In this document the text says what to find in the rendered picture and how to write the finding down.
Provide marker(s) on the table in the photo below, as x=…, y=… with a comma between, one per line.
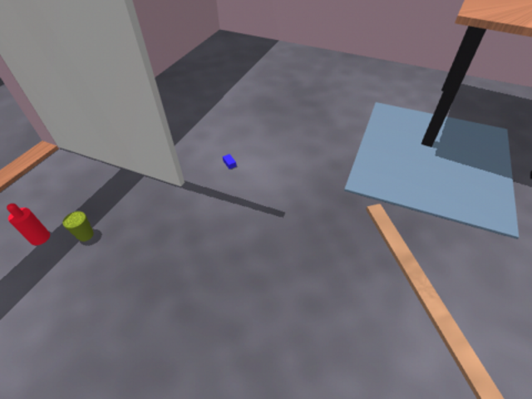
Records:
x=512, y=16

